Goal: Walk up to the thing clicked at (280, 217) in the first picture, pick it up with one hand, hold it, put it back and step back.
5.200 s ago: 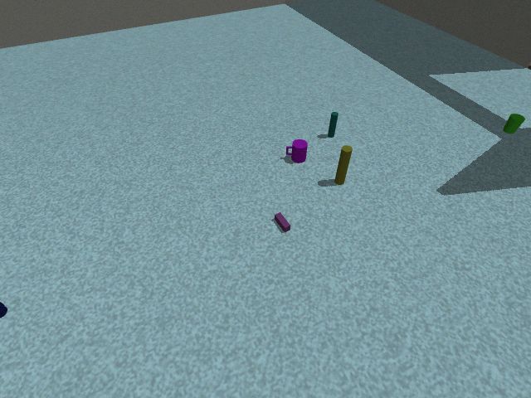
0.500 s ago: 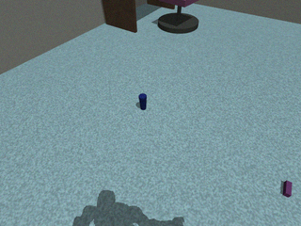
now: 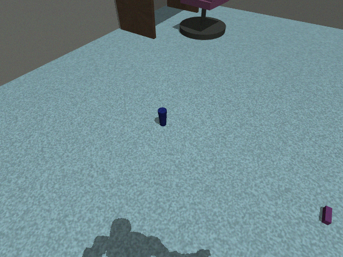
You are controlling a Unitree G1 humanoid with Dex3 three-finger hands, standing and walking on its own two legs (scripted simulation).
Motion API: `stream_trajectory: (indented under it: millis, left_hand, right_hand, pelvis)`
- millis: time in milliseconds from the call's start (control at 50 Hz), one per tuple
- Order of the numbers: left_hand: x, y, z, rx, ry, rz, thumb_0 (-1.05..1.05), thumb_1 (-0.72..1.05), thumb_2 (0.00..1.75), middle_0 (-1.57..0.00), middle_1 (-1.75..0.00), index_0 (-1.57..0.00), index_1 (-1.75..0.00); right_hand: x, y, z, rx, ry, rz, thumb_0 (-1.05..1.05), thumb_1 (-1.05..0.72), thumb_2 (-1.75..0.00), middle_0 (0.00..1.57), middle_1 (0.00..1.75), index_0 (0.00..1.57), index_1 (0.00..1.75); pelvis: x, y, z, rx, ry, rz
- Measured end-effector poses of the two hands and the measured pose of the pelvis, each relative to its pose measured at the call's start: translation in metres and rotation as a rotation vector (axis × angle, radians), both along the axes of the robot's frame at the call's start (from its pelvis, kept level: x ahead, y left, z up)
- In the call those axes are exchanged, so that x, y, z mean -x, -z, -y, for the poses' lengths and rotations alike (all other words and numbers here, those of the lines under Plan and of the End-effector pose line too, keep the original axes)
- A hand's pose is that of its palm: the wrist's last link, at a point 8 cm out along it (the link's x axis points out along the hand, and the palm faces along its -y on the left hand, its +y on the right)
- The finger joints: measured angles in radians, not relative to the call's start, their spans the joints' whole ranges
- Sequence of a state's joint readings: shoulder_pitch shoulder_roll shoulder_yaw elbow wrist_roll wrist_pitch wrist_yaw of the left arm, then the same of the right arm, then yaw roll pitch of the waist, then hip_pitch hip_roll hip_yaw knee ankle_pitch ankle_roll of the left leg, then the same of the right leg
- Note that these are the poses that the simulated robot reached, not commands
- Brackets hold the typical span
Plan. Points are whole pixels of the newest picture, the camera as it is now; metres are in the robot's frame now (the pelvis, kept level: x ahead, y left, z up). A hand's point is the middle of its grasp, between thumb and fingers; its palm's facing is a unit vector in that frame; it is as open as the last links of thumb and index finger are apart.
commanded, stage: stand
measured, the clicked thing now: (327, 215) +0.51 -0.87 -0.76
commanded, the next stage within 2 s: walk up in 0.70 s
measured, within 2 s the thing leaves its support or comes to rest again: neither
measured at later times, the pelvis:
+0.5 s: pelvis +0.00 +0.00 +0.00, yaw +0 degrees
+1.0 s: pelvis -0.02 +0.06 -0.02, yaw -18 degrees
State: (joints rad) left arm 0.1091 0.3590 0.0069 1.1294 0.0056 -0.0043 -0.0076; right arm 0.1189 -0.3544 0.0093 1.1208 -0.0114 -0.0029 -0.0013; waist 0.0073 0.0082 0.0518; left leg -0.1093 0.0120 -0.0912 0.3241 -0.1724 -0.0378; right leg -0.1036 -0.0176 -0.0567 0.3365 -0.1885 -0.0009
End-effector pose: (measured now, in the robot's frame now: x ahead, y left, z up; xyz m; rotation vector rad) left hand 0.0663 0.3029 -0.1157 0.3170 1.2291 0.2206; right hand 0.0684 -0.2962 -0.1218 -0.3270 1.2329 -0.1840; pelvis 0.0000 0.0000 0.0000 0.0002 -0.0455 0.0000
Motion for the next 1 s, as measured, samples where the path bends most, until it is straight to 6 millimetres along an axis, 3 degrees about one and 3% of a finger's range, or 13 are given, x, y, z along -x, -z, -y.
stream_trajectory:
  millis: [700,820,920,1000]
  left_hand:
    - [0.001,0.001,-0.003,0.001,0.001,-0.014,0.00,0.90,0.90,-0.20,-0.30,-0.20,-0.30]
    - [-0.002,0.002,-0.017,-0.032,0.114,-0.047,0.00,0.90,0.90,-0.20,-0.30,-0.21,-0.30]
    - [-0.024,0.009,-0.042,-0.053,0.237,-0.065,0.00,0.90,0.90,-0.20,-0.30,-0.21,-0.30]
    - [-0.059,0.015,-0.053,-0.056,0.316,-0.035,0.00,0.90,0.90,-0.20,-0.30,-0.21,-0.30]
  right_hand:
    - [-0.003,0.000,-0.004,0.003,-0.004,-0.002,0.01,-0.91,-0.90,0.20,0.30,0.21,0.30]
    - [-0.008,-0.005,0.005,0.024,0.092,0.104,0.01,-0.91,-0.90,0.21,0.30,0.21,0.30]
    - [0.009,-0.017,0.000,0.080,0.167,0.173,0.01,-0.91,-0.90,0.20,0.30,0.21,0.30]
    - [0.048,-0.021,-0.016,0.120,0.244,0.158,0.00,-0.91,-0.90,0.20,0.30,0.21,0.30]
  pelvis:
    - [-0.003,0.000,-0.004,-0.001,0.005,-0.003]
    - [0.008,0.007,-0.021,-0.006,0.144,-0.021]
    - [0.013,0.014,-0.047,-0.009,0.248,-0.041]
    - [0.015,0.018,-0.065,-0.005,0.316,-0.022]
